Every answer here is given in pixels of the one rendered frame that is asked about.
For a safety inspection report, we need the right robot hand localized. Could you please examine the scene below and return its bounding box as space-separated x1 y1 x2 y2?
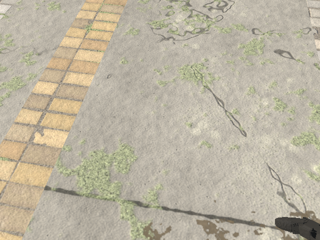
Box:
275 217 320 240

